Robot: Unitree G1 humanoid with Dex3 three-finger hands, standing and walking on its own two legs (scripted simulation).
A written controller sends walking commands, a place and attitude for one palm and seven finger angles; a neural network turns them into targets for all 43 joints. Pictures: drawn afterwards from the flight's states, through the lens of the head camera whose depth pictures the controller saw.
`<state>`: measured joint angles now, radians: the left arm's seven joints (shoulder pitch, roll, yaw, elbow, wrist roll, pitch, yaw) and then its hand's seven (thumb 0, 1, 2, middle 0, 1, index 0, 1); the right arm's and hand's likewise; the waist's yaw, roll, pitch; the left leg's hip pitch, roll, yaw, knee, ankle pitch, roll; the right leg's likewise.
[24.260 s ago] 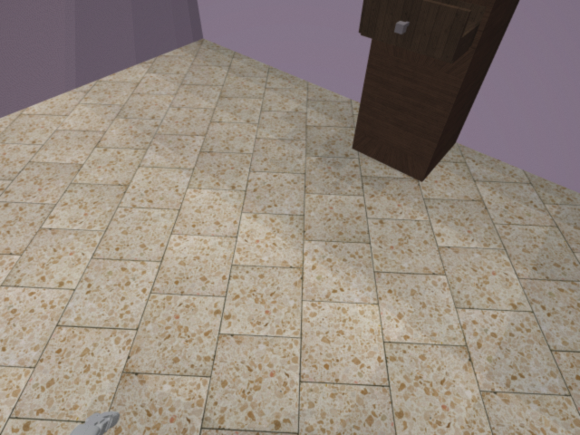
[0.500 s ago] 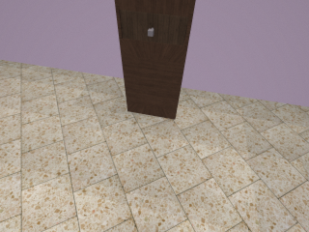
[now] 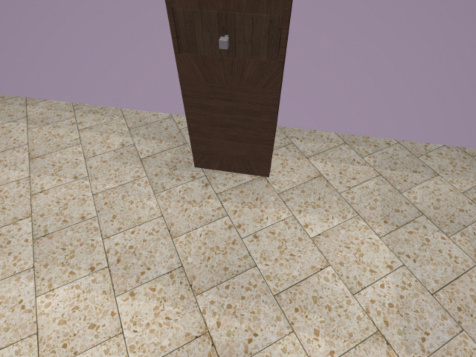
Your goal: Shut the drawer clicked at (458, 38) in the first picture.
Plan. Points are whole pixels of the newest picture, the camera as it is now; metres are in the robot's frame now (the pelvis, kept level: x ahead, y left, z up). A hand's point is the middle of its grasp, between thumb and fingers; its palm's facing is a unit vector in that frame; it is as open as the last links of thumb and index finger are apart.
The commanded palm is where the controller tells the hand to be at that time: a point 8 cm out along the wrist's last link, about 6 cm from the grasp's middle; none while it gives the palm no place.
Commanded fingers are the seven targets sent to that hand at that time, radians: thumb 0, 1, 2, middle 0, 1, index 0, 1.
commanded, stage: look to check the result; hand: left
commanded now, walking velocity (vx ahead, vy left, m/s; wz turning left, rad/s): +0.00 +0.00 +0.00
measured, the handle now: (225, 40) +1.12 +0.10 -0.01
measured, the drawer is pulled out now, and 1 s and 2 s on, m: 0.00 0.00 0.00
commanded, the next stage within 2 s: stand and wait in 0.26 s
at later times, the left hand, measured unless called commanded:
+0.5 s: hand out of the picture +0.08 +0.21 -0.16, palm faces +0.00 -0.96 -0.29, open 7.4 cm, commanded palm none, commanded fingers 0.00 0.90 0.90 -0.20 -0.30 -0.20 -0.30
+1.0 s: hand out of the picture +0.11 +0.22 -0.16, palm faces -0.02 -0.95 -0.31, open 7.4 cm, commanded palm none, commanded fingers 0.00 0.90 0.90 -0.20 -0.30 -0.20 -0.30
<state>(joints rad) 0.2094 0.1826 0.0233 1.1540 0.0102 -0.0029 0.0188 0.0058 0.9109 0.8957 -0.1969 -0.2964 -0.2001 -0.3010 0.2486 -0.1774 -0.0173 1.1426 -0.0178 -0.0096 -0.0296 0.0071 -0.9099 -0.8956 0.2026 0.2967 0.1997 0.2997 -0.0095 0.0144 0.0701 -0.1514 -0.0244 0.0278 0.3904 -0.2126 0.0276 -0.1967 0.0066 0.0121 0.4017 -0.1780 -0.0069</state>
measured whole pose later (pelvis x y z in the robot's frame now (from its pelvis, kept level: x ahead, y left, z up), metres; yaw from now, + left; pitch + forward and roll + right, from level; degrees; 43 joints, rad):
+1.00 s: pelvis +0.03 -0.01 +0.00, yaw +0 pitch -1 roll +0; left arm 0.10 0.30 0.02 1.13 0.01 -0.02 0.00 0.01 0.91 0.90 -0.20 -0.30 -0.20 -0.30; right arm 0.13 -0.30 -0.01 1.14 -0.02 -0.01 -0.01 0.01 -0.91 -0.90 0.20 0.30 0.20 0.30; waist -0.02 0.01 0.06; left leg -0.08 0.00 0.02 0.31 -0.21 0.00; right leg -0.13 0.03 0.01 0.33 -0.18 -0.03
